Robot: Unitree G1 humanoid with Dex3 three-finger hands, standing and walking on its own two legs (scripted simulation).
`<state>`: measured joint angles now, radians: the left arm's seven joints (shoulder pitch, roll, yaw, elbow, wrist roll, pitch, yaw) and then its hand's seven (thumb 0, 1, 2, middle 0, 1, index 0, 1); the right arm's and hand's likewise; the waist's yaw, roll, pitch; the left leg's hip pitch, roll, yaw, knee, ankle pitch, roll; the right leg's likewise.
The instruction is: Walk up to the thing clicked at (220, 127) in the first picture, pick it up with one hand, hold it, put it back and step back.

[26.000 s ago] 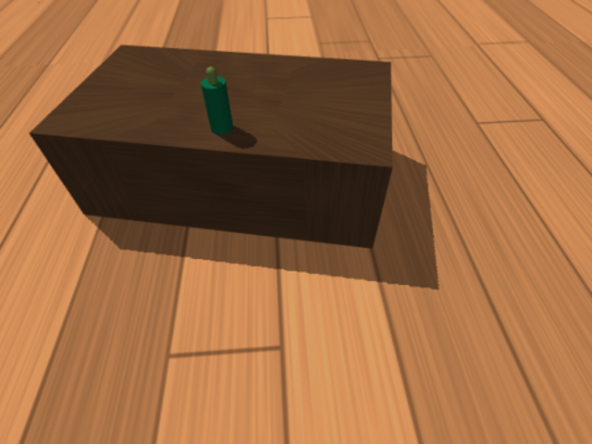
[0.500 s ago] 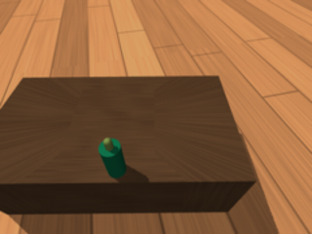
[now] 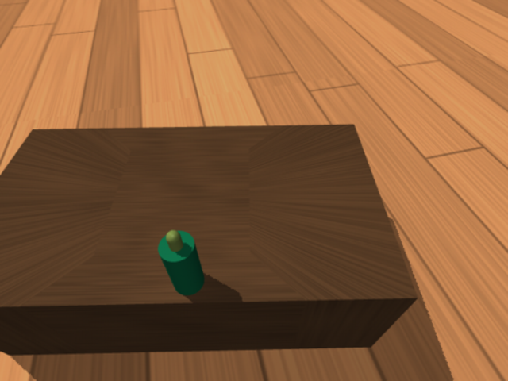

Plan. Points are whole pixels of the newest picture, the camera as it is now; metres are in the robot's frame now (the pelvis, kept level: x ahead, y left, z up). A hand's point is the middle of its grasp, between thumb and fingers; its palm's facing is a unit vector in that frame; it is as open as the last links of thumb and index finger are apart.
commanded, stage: stand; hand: left
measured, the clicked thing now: (181, 259) +0.44 +0.19 -0.21
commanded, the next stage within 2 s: step back in 0.92 s
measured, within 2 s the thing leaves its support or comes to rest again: neither
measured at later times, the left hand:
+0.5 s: hand out of the picture +0.05 +0.25 -0.16, palm faces -0.02 -0.94 -0.35, open 7.4 cm
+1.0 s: hand out of the picture +0.07 +0.25 -0.16, palm faces +0.01 -0.93 -0.36, open 7.4 cm
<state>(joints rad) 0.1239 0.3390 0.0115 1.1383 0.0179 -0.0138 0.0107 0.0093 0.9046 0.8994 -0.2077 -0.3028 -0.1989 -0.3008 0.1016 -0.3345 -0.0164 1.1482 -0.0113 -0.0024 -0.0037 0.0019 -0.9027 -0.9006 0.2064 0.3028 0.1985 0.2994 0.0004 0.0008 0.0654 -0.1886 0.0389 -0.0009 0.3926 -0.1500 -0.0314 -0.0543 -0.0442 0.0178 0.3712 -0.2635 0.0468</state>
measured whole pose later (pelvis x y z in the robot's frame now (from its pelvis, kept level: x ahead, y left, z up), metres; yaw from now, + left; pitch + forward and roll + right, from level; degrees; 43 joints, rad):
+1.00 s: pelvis +0.00 -0.01 +0.00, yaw +1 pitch -2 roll +0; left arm 0.11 0.36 0.04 1.08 0.00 0.00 0.00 0.01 0.90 0.90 -0.21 -0.30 -0.20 -0.30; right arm 0.07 -0.35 -0.03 1.10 0.01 0.01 0.01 0.00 -0.90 -0.90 0.21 0.30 0.20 0.30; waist -0.01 0.00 0.10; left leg -0.24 0.05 -0.02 0.43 -0.16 -0.04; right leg -0.11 -0.03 0.00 0.44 -0.29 0.03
